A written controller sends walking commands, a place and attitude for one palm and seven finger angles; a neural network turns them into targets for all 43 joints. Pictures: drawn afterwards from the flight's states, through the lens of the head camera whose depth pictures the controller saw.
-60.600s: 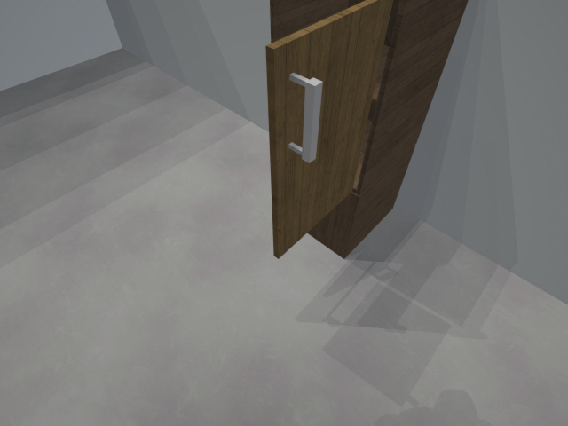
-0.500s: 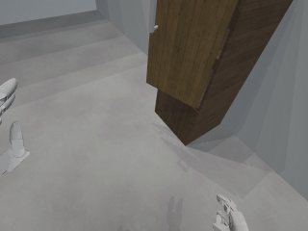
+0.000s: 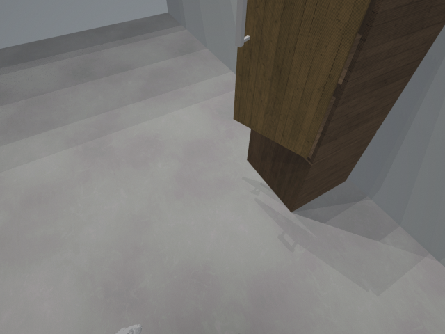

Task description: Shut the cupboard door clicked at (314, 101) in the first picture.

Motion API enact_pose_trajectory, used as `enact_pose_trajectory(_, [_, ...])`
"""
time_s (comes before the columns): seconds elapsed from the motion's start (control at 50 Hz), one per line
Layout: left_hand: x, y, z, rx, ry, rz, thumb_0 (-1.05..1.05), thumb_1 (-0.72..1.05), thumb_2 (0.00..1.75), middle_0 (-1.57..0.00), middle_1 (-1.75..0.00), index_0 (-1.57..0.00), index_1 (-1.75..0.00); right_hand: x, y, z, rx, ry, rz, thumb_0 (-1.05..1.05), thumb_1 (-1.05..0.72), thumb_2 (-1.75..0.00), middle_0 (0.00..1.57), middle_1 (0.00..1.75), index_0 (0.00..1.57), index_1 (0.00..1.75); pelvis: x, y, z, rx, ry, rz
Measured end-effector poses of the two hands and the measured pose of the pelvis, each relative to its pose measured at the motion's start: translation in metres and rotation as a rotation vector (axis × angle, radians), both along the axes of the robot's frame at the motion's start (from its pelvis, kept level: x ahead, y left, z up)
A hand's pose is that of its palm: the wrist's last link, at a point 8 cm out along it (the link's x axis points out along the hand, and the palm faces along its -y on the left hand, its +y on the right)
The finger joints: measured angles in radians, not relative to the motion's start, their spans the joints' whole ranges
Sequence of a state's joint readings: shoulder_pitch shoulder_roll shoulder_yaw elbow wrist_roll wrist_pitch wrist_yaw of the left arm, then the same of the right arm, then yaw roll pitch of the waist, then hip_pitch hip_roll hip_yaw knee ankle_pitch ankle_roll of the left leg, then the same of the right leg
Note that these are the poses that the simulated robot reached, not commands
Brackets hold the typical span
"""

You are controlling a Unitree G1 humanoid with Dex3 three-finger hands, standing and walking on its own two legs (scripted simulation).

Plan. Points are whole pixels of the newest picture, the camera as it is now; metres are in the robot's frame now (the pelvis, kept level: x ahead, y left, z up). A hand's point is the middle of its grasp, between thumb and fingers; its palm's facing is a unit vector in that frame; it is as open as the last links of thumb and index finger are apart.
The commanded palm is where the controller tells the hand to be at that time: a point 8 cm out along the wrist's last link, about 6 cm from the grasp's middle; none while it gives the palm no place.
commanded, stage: let the arm hang, fingers relaxed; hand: left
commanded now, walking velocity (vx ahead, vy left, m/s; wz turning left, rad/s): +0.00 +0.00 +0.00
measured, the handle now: (245, 16) +0.96 -0.02 +0.12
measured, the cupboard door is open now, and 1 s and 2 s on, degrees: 20 20 20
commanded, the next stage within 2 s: look to check the result in 0.70 s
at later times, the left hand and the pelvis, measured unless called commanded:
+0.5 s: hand out of the picture -0.02 +0.20 -0.16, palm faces -0.01 -0.98 -0.18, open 7.4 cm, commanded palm none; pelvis -0.01 +0.03 +0.02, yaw -3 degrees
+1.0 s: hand out of the picture -0.02 +0.21 -0.16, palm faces -0.03 -0.99 -0.16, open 7.4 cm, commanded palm none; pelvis +0.00 +0.05 +0.02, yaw -4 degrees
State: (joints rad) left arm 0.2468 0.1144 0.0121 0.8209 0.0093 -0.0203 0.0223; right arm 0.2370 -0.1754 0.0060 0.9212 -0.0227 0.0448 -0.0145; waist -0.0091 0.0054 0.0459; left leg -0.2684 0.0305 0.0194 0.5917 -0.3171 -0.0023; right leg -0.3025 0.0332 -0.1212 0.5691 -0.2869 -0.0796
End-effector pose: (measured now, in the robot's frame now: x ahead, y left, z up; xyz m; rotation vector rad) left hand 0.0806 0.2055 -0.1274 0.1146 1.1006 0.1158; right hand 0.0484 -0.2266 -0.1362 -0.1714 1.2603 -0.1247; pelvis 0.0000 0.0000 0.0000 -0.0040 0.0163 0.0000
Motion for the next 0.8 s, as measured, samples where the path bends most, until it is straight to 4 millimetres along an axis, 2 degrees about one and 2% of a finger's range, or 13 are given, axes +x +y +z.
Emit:
enact_pose_trajectory(0.1, [-0.019, 0.021, 0.002, 0.048, 0.1, -0.007, -0.06, 0.97, 0.9, -0.21, -0.3, -0.21, -0.3, -0.02, 0.002, 0.007, -0.008, 0.021, -0.051, 0.0, -0.93, -0.9, 0.2, 0.3, 0.2, 0.3, -0.002, 0.003, 0.009, 0.002, -0.021, -0.02])
enact_pose_trajectory(0.26, [-0.054, 0.044, 0.008, 0.085, 0.202, -0.001, -0.01, 0.92, 0.9, -0.2, -0.3, -0.2, -0.3, -0.061, 0.02, 0.003, 0.023, 0.09, -0.09, 0.0, -0.92, -0.9, 0.2, 0.3, 0.19, 0.3, -0.007, 0.013, 0.016, -0.002, -0.049, -0.042])
enact_pose_trajectory(0.4, [-0.087, 0.046, 0.003, 0.062, 0.29, 0.013, 0.01, 0.91, 0.9, -0.2, -0.3, -0.2, -0.3, -0.105, 0.041, 0.001, 0.05, 0.196, -0.117, 0.0, -0.92, -0.9, 0.2, 0.3, 0.19, 0.3, -0.011, 0.022, 0.017, -0.001, -0.051, -0.052])
enact_pose_trajectory(0.5, [-0.105, 0.04, -0.002, 0.026, 0.343, 0.012, 0.01, 0.91, 0.9, -0.2, -0.3, -0.2, -0.3, -0.127, 0.055, 0.003, 0.054, 0.245, -0.143, 0.0, -0.91, -0.9, 0.2, 0.3, 0.19, 0.3, -0.012, 0.029, 0.017, 0.0, -0.051, -0.059])
enact_pose_trajectory(0.64, [-0.116, 0.033, -0.007, -0.015, 0.376, 0.004, 0.01, 0.91, 0.9, -0.2, -0.3, -0.2, -0.3, -0.136, 0.071, 0.005, 0.057, 0.259, -0.164, 0.0, -0.91, -0.9, 0.2, 0.3, 0.19, 0.3, -0.012, 0.039, 0.016, 0.0, -0.048, -0.066])
enact_pose_trajectory(0.8, [-0.112, 0.039, -0.008, -0.02, 0.375, 0.0, 0.01, 0.91, 0.9, -0.2, -0.3, -0.2, -0.3, -0.122, 0.084, 0.004, 0.064, 0.223, -0.163, 0.0, -0.91, -0.9, 0.2, 0.3, 0.19, 0.3, -0.009, 0.048, 0.016, 0.002, -0.041, -0.069])
